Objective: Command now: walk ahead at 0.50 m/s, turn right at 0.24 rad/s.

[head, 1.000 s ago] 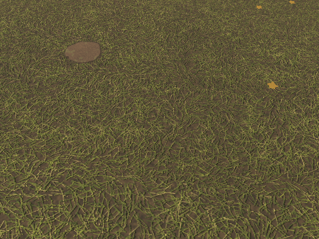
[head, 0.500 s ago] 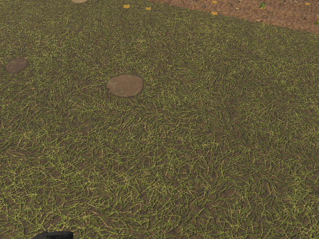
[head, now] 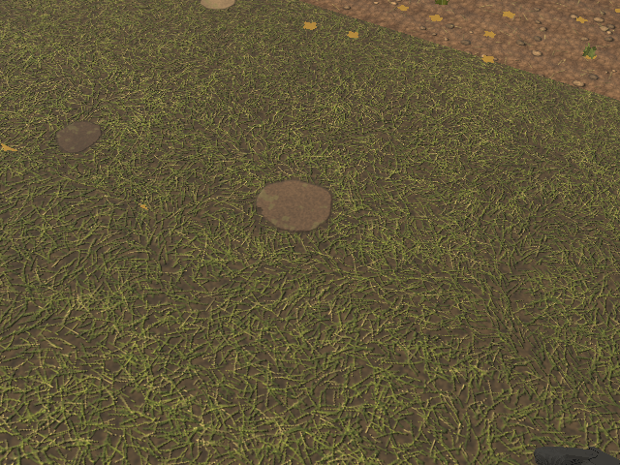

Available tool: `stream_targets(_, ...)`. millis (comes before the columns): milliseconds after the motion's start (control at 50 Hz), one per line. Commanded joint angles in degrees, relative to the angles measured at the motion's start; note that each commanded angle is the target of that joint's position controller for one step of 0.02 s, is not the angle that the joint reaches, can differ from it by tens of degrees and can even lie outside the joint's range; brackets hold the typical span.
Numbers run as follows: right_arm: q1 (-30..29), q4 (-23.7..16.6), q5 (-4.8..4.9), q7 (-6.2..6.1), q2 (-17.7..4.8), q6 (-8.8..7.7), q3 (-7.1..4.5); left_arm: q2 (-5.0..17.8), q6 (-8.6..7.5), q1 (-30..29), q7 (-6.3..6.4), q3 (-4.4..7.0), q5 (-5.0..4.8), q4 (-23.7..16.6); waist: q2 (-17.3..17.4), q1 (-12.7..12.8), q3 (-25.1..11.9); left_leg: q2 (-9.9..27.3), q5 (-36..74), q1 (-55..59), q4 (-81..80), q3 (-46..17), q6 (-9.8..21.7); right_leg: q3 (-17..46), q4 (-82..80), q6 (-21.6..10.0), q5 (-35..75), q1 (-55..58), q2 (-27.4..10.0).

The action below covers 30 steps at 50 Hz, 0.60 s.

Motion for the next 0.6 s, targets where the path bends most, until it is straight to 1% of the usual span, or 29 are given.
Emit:
stream_targets(20,11.3,0.6,-0.42,0.53,-6.3,-0.39,-2.13,7.8,-0.31,-1.2,0.51,2.33,-0.62,-4.5,7.0,-5.9,-4.4,17.5,-2.2,23.0,-19.3,-22.2,11.0,3.4,15.0,-0.3,6.1,-24.6,-4.6)
stream_targets(40,8.5,0.8,-0.29,0.65,-5.6,-0.67,-2.09,6.7,0.68,-1.0,0.66,2.58,-0.52,-4.9,8.2,-4.1,-2.5,15.9,-0.9,19.1,-20.9,-18.5,10.5,4.0,12.2,0.0,9.0,-23.4,-6.3)
stream_targets(60,7.2,1.2,-0.41,0.53,-4.8,-0.99,-2.1,5.8,1.5,-0.4,0.61,2.69,-0.3,-5.0,7.5,-3.1,-1.9,15.1,1.5,16.9,-22.2,-16.0,9.8,4.6,10.3,0.2,10.7,-21.2,-6.9)
stream_targets(80,7.5,2.1,-0.24,0.21,-4.3,-1.49,-2.15,4.2,2.29,-0.7,0.89,2.64,-0.44,-5.3,6.3,-2.8,-1.2,14.6,4.7,15.7,-23.3,-12.7,9.6,3.8,8.1,0.6,11.0,-20.0,-6.7)
stream_targets(100,8.5,3.4,-0.7,-0.03,-5.5,-1.67,-2.74,3.2,2.56,-0.9,1.01,2.44,-0.18,-5.6,5.6,-2.7,-1.3,14.8,9.3,15.8,-23.5,-10.9,10.2,3.5,7.9,1.2,12.4,-20.2,-6.4)
stream_targets(120,9.5,3.7,-0.91,-0.08,-6.7,-2.02,-3.2,2.5,2.69,-0.6,0.71,2.41,0.22,-5.6,2.8,-2.7,-2.2,14.3,10.7,16.6,-23.1,-8.7,11.1,2.7,7.4,1.6,16.0,-20.9,-6.1)
stream_targets(140,9.6,4.7,-1.41,-0.31,-7.7,-2.49,-3.69,2.6,2.73,0.1,0.41,2.72,0.72,-5.5,2.2,-2.2,-2.7,15.9,15.3,17.5,-20.9,-8.4,11.3,4.4,7.7,1.4,19.3,-22.0,-6.5)
stream_targets(160,10.2,5.2,-1.34,-0.55,-7.7,-2.66,-3.72,2.7,2.9,-0.4,0.2,2.92,0.72,-5.9,2.1,-2.4,-2.5,16.3,18.3,18.0,-20.2,-7.0,11.1,5.0,7.6,1.4,21.2,-23.8,-6.2)
stream_targets(180,9.1,5.3,-0.74,-1.2,-7.2,-3.19,-3.53,5.1,2.34,-3.7,-0.04,4.14,-0.71,-6.8,3.1,-1.5,0.1,15.1,11.4,20.2,-21.2,-5.2,7.7,8.8,0.8,0.6,25.2,-27.4,-7.0)
stream_targets(200,10.4,5.9,-0.2,-1.97,-7.5,-3.46,-3.8,4.3,2.06,-6.1,-0.28,3.99,-0.75,-7.3,5.5,-2.9,0.7,15.3,9.2,22.1,-21.4,-4.8,7.0,8.1,-1.3,0.4,28.5,-29.8,-6.8)
stream_targets(220,10.8,6.4,-0.23,-2.78,-7.8,-3.36,-3.84,3.5,1.96,-7.5,-0.52,4.03,-0.46,-7.8,4.9,-2.8,2.9,13.5,7.4,19.3,-22.1,-1.1,6.4,6.9,-6.0,0.4,33.9,-28.9,-6.0)
stream_targets(240,12.0,7.5,-0.07,-3.64,-7.4,-2.91,-3.93,3.1,1.79,-9.9,-0.77,3.96,0.29,-8.7,4.9,-3.6,3.2,13.2,6.9,18.4,-19.7,0.5,6.2,6.2,-8.6,0.9,39.5,-27.9,-5.4)
stream_targets(260,13.3,7.7,-0.34,-4.27,-6.6,-2.52,-3.71,2.5,1.8,-11.2,-0.92,3.81,0.74,-9.0,3.6,-4.3,2.6,13.1,5.0,17.9,-17.7,1.9,6.3,5.2,-10.2,1.0,42.6,-27.1,-4.8)
stream_targets(280,14.2,8.0,-0.47,-4.63,-6.8,-2.3,-3.77,2.1,1.95,-12.1,-1.31,3.72,0.94,-9.4,3.4,-4.7,2.9,13.9,3.9,17.7,-16.1,2.4,6.4,4.8,-10.9,0.9,44.6,-27.3,-4.7)
stream_targets(300,15.2,8.1,-0.64,-4.73,-7.0,-2.13,-3.75,1.8,2.13,-13.5,-1.63,3.6,1.0,-10.3,4.0,-5.1,3.2,15.0,2.7,17.6,-14.3,2.2,6.5,4.8,-11.0,0.7,45.5,-28.2,-4.6)
stream_targets(320,16.0,8.5,-0.73,-4.96,-6.8,-1.98,-3.63,2.0,2.21,-14.1,-2.26,3.56,1.17,-10.5,3.9,-5.3,3.8,15.4,2.0,17.2,-11.6,2.7,6.0,5.3,-12.1,-0.1,47.1,-28.4,-4.3)
stream_targets(340,17.1,8.5,-0.78,-5.01,-6.8,-1.87,-3.63,2.0,2.39,-15.6,-2.81,3.54,1.29,-11.2,3.9,-6.2,4.4,16.2,1.3,18.2,-9.5,3.1,5.5,4.9,-12.5,-0.6,47.9,-30.0,-4.0)
stream_targets(360,18.3,8.6,-0.42,-5.12,-6.8,-1.69,-3.67,1.5,2.31,-18.2,-3.34,3.17,1.02,-12.1,4.1,-7.3,5.5,17.1,0.3,19.9,-7.5,2.9,5.3,4.5,-13.4,-0.8,47.5,-32.6,-4.1)
stream_targets(380,20.3,8.9,-0.63,-5.26,-6.6,-1.53,-3.46,0.8,2.37,-20.3,-4.0,2.8,1.1,-13.1,3.6,-8.7,6.2,18.0,-0.4,21.9,-5.2,2.7,4.8,3.8,-14.7,-1.0,47.4,-34.8,-4.0)
stream_targets(400,21.7,9.1,-0.8,-5.46,-6.2,-1.24,-3.34,0.3,2.37,-22.8,-4.58,2.52,0.94,-14.0,3.4,-10.0,7.3,18.7,-0.7,23.4,-3.0,2.5,4.4,3.1,-16.3,-1.1,47.1,-36.6,-3.8)
stream_targets(440,24.8,9.9,-0.43,-6.38,-5.7,-0.21,-3.06,-0.6,2.45,-26.4,-5.86,1.98,0.2,-15.3,3.5,-12.0,8.7,20.1,-0.2,24.7,2.0,3.3,3.0,2.4,-19.0,-1.5,49.3,-38.0,-4.1)
stream_targets(460,24.8,9.4,-0.43,-6.58,-5.9,0.34,-2.93,-0.9,2.38,-27.5,-6.47,1.75,-0.1,-15.6,3.4,-12.5,9.0,20.4,0.6,24.0,4.0,4.1,2.1,0.7,-20.8,-1.5,49.8,-36.7,-4.1)
stream_targets(480,24.5,9.4,-0.32,-6.48,-6.0,0.77,-2.94,-1.5,2.3,-28.7,-6.67,1.52,-0.32,-15.4,3.3,-12.6,8.6,19.9,0.1,21.3,6.3,5.6,1.2,-1.0,-22.1,-1.6,51.1,-32.4,-4.1)
stream_targets(500,23.9,9.0,0.15,-6.15,-6.2,1.14,-2.74,-2.0,2.09,-28.6,-6.8,1.2,-0.34,-15.0,3.4,-12.3,8.3,19.5,1.6,18.7,7.8,7.3,0.4,-3.3,-24.5,-1.7,51.6,-27.4,-3.7)
stream_targets(520,23.1,8.7,0.59,-5.83,-6.7,1.42,-2.76,-2.2,2.02,-27.6,-6.7,1.14,-0.31,-13.9,3.5,-12.0,7.9,18.6,3.4,16.2,10.2,9.1,-0.4,-5.5,-26.2,-1.5,51.6,-21.2,-2.9)
stream_targets(540,22.5,8.6,0.93,-5.43,-7.4,1.82,-2.77,-0.8,2.2,-23.6,-6.23,1.73,-0.24,-11.9,3.8,-10.2,6.0,17.7,9.7,15.4,16.0,10.4,-1.3,-6.5,-28.5,-1.8,51.7,-14.0,-2.0)
stream_targets(560,21.9,9.0,0.88,-5.13,-8.9,1.85,-3.01,1.2,2.43,-15.8,-5.5,2.85,-0.2,-8.9,5.2,-6.7,2.8,18.1,16.6,14.8,24.5,9.8,-1.6,-6.3,-29.2,-2.6,52.4,-5.6,-2.1)
stream_targets(580,21.8,9.3,1.33,-4.42,-9.3,1.49,-3.2,4.7,2.72,-7.2,-4.23,4.85,0.42,-5.2,3.5,-2.2,-2.4,15.9,25.8,13.6,36.3,10.5,-2.2,-9.1,-30.7,-4.0,53.2,6.9,0.6)
stream_targets(600,18.5,9.8,3.24,-3.87,-10.4,0.69,-3.68,7.0,2.45,0.7,-3.19,5.65,1.32,-2.8,-0.6,5.8,-3.6,10.3,8.2,4.0,58.9,11.5,-5.2,-7.3,-40.7,-8.8,63.0,21.5,-1.8)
